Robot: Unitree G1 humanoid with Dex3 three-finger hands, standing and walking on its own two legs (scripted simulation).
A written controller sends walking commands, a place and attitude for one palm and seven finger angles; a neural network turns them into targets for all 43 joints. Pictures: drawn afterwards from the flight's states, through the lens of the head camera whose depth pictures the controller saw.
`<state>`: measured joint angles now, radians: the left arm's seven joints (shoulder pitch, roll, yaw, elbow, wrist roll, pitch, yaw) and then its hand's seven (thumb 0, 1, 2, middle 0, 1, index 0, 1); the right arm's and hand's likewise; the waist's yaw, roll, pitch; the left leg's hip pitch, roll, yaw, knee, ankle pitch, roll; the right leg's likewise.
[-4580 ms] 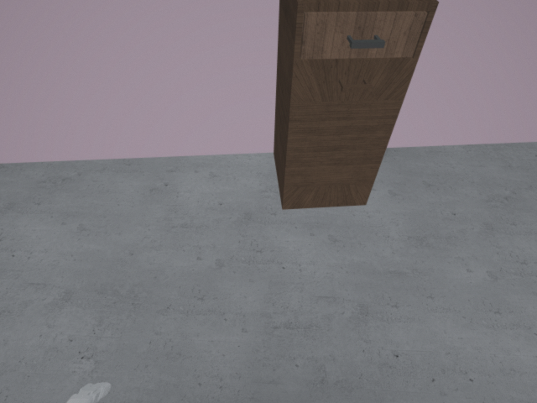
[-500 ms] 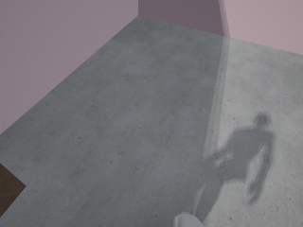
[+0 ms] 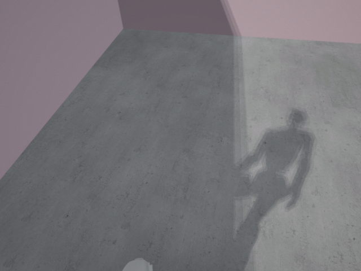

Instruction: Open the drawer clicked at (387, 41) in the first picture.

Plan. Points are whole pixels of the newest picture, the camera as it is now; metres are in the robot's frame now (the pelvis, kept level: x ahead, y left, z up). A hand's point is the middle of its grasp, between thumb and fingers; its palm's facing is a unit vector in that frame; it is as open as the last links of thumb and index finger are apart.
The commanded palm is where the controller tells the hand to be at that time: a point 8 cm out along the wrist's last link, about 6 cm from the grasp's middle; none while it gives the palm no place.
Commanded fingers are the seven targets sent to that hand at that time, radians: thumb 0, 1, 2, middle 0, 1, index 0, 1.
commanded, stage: turn to face it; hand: left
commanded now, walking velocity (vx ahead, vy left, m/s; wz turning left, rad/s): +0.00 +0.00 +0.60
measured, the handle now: out of the picture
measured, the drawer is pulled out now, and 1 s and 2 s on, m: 0.00 0.00 0.00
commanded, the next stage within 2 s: none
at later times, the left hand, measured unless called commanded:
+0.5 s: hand out of the picture +0.09 +0.25 -0.16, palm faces +0.29 -0.92 -0.25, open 7.4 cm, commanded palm none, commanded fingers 0.00 0.90 0.90 -0.20 -0.30 -0.20 -0.30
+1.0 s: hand out of the picture -0.01 +0.16 -0.15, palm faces +0.57 -0.78 -0.26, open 7.4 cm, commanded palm none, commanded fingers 0.00 0.90 0.90 -0.20 -0.30 -0.20 -0.30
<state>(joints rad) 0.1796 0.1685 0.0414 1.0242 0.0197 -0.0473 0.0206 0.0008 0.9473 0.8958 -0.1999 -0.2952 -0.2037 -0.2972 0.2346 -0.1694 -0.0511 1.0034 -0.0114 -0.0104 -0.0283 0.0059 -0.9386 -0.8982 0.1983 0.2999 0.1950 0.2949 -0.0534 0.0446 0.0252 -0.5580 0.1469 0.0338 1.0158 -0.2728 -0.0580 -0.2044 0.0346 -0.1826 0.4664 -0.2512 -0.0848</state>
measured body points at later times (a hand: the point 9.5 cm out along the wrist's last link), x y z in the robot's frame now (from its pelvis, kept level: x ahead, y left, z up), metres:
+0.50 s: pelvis +0.06 +0.03 +0.00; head +0.10 +0.05 +0.45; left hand +0.07 +0.30 -0.14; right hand +0.17 -0.20 -0.14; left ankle +0.10 +0.13 -0.74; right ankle +0.08 -0.14 -0.68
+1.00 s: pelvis +0.05 -0.03 +0.00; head +0.09 -0.03 +0.45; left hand -0.04 +0.20 -0.13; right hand +0.28 -0.20 -0.14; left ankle -0.03 +0.09 -0.68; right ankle +0.10 -0.14 -0.74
